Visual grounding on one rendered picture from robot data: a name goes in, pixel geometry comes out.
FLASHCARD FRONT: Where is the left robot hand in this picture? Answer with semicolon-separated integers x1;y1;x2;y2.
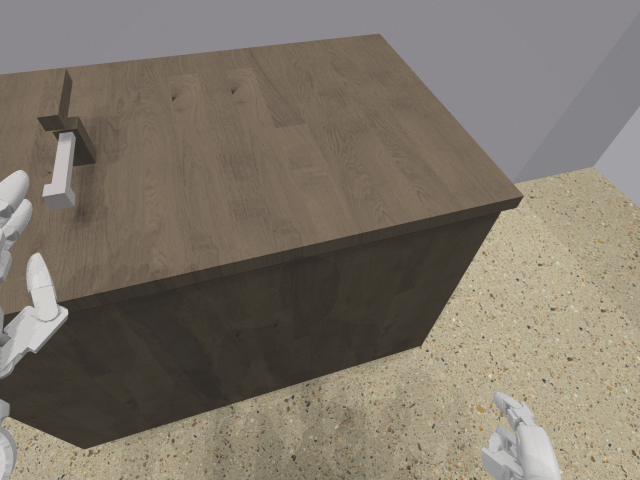
0;170;68;379

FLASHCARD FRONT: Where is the counter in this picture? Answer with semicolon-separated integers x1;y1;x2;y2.
0;34;524;449

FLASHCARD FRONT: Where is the tap lever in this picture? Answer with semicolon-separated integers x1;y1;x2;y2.
42;132;76;211

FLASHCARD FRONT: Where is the right robot hand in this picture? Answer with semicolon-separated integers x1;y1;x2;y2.
482;392;561;480

